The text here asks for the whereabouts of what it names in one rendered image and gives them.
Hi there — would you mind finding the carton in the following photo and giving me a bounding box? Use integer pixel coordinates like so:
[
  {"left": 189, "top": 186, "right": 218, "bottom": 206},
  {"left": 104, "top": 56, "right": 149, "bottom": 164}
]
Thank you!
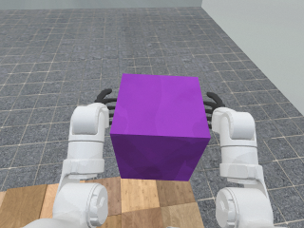
[{"left": 109, "top": 73, "right": 211, "bottom": 181}]

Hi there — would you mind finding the robot left forearm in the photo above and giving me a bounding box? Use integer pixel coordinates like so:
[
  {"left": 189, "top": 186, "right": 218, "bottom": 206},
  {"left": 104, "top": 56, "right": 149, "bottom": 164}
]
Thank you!
[{"left": 52, "top": 103, "right": 109, "bottom": 215}]

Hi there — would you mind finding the left robot hand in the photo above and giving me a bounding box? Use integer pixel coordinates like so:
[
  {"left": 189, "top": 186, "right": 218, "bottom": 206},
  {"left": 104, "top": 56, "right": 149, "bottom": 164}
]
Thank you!
[{"left": 94, "top": 88, "right": 117, "bottom": 125}]

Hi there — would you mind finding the right robot hand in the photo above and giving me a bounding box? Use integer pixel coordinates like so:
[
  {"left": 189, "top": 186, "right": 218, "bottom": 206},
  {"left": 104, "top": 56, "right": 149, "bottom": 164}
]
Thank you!
[{"left": 203, "top": 91, "right": 225, "bottom": 129}]

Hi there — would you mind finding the robot right upper arm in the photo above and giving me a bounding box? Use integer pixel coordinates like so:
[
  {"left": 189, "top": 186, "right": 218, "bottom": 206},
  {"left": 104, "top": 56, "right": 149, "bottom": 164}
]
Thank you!
[{"left": 216, "top": 187, "right": 288, "bottom": 228}]

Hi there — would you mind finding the robot right forearm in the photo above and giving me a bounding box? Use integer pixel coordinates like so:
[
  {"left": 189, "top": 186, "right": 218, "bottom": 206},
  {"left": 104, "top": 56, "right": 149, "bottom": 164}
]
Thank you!
[{"left": 211, "top": 107, "right": 274, "bottom": 222}]

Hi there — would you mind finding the robot left upper arm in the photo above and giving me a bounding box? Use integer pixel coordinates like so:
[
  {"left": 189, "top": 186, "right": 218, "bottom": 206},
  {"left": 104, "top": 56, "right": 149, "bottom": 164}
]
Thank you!
[{"left": 23, "top": 182, "right": 108, "bottom": 228}]

